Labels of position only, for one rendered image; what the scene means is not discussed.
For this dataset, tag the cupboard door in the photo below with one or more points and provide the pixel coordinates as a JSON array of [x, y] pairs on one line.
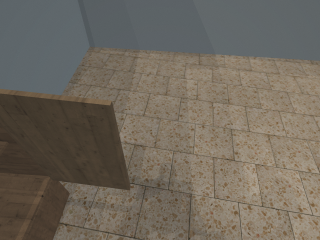
[[72, 139]]

